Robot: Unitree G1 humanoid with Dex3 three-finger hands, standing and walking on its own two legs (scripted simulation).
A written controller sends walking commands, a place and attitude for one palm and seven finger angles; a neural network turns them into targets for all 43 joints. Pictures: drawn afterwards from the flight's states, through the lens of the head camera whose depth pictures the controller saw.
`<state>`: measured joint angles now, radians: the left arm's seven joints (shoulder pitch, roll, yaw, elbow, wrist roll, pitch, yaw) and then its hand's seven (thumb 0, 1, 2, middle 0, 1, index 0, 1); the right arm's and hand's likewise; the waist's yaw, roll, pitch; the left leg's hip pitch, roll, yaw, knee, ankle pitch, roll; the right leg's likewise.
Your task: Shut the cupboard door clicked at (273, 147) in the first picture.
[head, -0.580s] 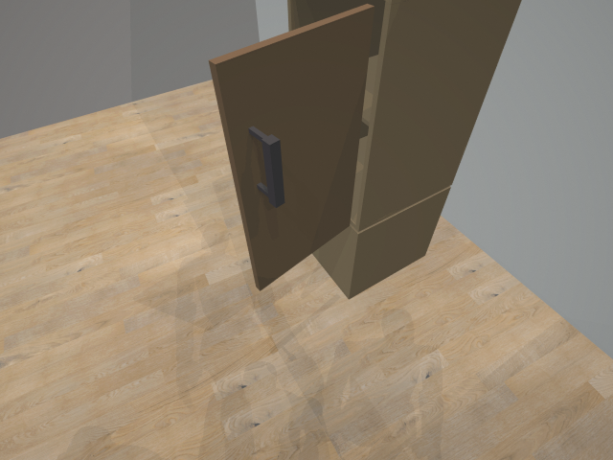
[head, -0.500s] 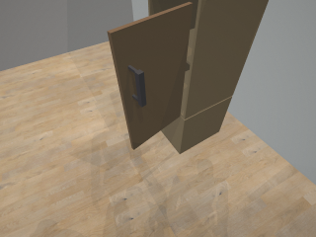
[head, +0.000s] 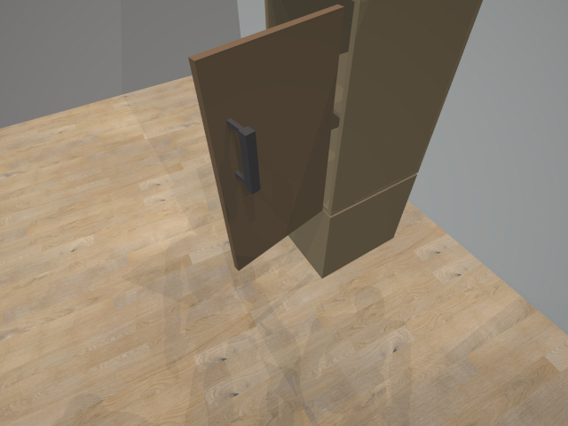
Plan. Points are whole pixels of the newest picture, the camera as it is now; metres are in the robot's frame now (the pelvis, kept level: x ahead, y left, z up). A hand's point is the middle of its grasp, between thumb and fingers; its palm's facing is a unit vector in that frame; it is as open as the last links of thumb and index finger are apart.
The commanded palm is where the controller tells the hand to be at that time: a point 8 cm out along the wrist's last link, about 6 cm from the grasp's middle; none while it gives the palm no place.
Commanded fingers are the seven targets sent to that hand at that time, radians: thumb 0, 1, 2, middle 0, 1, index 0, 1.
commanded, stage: look at it before walking up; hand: left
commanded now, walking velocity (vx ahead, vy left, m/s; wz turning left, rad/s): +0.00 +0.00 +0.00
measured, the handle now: (243, 156) +0.57 +0.11 +0.05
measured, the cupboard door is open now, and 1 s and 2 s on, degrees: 100 100 100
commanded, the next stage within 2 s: walk to a spot facing it in 0.26 s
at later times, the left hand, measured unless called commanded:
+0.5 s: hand out of the picture -0.02 +0.16 -0.18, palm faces +0.05 -0.98 -0.18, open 7.3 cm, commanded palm none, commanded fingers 0.00 0.90 0.90 -0.20 -0.30 -0.20 -0.30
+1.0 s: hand out of the picture +0.13 +0.18 -0.17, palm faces -0.21 -0.93 -0.31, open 7.3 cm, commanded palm none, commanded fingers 0.00 0.90 0.90 -0.20 -0.30 -0.20 -0.30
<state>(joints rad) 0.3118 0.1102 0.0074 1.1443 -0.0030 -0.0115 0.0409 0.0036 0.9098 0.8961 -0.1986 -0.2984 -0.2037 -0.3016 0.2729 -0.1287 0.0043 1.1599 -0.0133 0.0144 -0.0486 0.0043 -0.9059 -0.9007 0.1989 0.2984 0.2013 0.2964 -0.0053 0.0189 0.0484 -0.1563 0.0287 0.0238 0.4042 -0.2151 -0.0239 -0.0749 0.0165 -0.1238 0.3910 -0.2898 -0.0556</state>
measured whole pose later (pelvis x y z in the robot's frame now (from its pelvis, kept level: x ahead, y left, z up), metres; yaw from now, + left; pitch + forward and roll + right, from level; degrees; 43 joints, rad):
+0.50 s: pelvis +0.00 +0.00 +0.00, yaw -2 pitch -1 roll +0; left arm 0.31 0.11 0.02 1.13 0.00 0.01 0.04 0.00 0.91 0.90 -0.20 -0.30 -0.20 -0.30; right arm 0.26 -0.13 -0.01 1.15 -0.01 0.03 -0.06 0.01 -0.91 -0.90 0.20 0.30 0.20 0.30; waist 0.01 0.02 0.06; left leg -0.18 0.04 0.05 0.45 -0.24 -0.02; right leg -0.10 0.03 -0.10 0.42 -0.30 -0.05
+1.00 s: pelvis -0.02 -0.02 -0.02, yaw -16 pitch +1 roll +1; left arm 0.14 0.23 0.10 0.93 0.02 0.03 -0.01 0.00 0.91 0.90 -0.20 -0.30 -0.20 -0.30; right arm 0.20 -0.21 -0.06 0.99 -0.02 0.04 -0.03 0.01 -0.90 -0.90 0.20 0.30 0.21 0.30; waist 0.01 0.05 0.10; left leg -0.29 0.18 0.22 0.70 -0.41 -0.06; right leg -0.31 -0.04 -0.03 0.64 -0.32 -0.01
